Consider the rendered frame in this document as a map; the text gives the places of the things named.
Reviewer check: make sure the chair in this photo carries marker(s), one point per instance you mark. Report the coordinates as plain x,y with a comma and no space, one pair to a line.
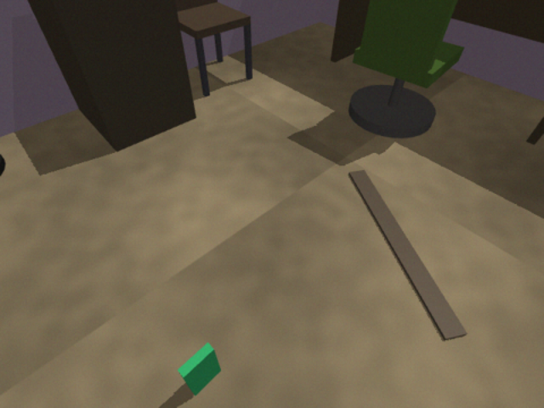
204,18

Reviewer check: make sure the desk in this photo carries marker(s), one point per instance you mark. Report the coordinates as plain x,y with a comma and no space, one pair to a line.
522,18

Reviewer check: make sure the carton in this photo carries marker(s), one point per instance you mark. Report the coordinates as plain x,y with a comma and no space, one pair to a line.
200,369

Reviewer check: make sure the office chair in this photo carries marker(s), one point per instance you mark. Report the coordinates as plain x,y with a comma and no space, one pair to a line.
402,39

